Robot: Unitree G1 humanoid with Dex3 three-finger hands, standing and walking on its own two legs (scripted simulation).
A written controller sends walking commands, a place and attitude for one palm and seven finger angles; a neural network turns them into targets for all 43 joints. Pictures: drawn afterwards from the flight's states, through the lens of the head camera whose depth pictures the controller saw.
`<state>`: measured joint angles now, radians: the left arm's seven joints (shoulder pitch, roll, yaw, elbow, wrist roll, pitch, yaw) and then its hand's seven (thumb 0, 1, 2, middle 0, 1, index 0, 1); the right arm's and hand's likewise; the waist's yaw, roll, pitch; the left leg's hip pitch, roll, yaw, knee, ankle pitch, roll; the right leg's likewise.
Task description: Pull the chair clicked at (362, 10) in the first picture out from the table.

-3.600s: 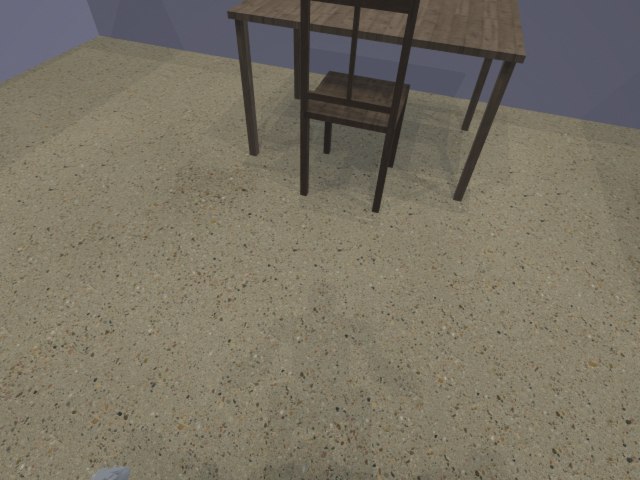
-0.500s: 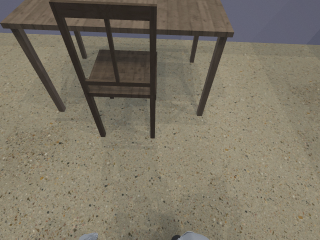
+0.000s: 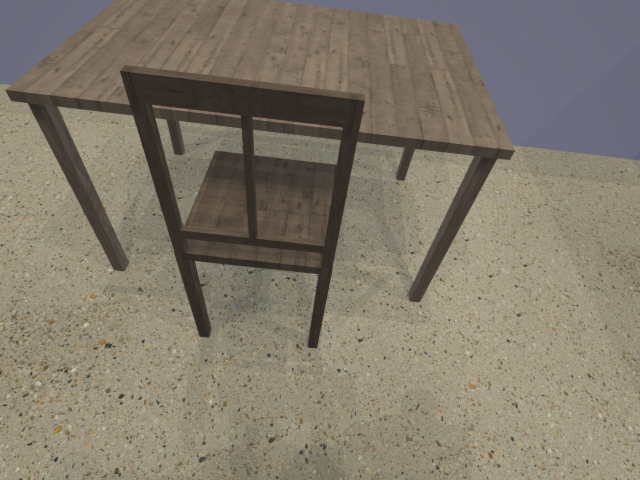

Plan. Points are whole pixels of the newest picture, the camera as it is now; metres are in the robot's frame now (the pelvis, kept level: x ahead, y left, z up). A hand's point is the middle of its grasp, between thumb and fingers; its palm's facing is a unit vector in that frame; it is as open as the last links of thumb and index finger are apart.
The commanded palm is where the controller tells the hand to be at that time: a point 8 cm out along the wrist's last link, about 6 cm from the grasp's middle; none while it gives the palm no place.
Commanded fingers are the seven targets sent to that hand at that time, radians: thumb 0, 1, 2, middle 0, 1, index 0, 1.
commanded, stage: take the last steps up to it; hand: left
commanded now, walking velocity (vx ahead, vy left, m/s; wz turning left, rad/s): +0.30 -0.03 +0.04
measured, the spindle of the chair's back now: (250, 183) +0.66 +0.18 -0.06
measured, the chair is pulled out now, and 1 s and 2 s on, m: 0.00 0.00 0.00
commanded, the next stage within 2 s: come to a stop and stand still in 0.38 s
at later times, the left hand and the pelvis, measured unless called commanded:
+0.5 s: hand (232, 412) +0.24 +0.14 -0.15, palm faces +0.09 -0.97 -0.21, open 7.2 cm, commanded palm none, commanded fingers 0.00 0.90 0.90 -0.20 -0.30 -0.20 -0.30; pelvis +0.17 -0.04 +0.01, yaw +2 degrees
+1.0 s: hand (214, 440) +0.20 +0.16 -0.17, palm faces +0.08 -0.96 -0.25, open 7.4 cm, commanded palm none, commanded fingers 0.00 0.90 0.90 -0.20 -0.30 -0.20 -0.30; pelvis +0.18 -0.04 +0.01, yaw +0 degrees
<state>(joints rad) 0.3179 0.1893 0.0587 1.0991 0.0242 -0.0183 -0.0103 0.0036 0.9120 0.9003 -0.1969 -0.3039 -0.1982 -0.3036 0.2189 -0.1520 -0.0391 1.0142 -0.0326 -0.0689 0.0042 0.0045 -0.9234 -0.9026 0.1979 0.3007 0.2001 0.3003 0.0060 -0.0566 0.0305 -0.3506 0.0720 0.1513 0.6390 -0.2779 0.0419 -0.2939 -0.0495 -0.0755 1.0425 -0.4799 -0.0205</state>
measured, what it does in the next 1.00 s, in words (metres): walks ahead: right foot, then left foot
